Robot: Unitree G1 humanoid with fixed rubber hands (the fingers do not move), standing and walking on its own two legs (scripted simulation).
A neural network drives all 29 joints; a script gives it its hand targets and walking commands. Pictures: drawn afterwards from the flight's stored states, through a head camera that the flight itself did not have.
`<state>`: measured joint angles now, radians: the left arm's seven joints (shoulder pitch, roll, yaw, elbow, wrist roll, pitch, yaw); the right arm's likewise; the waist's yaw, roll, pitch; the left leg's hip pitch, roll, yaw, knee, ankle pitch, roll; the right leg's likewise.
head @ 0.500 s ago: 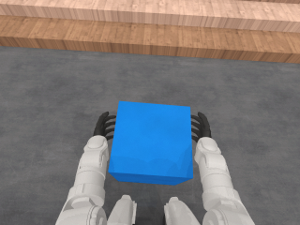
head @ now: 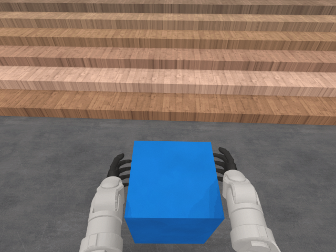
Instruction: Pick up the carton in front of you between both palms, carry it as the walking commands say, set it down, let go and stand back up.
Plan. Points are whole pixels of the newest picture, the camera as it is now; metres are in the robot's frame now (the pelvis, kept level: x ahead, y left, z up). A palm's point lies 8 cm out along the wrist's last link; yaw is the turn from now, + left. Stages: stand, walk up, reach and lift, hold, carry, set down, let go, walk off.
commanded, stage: reach and lift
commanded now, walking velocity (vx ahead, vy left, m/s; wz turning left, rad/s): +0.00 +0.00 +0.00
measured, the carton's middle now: (171, 195) +0.29 +0.00 -0.06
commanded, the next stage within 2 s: hold in 0.98 s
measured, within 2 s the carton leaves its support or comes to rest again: neither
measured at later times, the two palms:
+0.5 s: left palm (112, 178) +0.29 +0.15 +0.03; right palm (228, 173) +0.30 -0.14 +0.04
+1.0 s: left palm (112, 176) +0.29 +0.15 +0.04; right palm (230, 170) +0.30 -0.15 +0.05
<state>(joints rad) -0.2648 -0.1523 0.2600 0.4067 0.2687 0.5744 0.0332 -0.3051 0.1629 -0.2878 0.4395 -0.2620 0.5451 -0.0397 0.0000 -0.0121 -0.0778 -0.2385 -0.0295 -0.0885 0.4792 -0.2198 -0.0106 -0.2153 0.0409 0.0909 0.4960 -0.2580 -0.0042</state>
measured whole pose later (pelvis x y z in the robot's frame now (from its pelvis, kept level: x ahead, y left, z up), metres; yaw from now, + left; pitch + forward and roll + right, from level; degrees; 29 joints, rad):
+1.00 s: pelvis +0.01 +0.00 +0.01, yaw +0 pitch -6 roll +0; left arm -0.26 -0.15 0.22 0.29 0.29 0.71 0.02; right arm -0.30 0.16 -0.25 0.32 -0.29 0.67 -0.01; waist 0.00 -0.01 0.00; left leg -0.09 -0.03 -0.08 0.37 -0.18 -0.01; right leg -0.06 0.03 0.10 0.38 -0.22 0.00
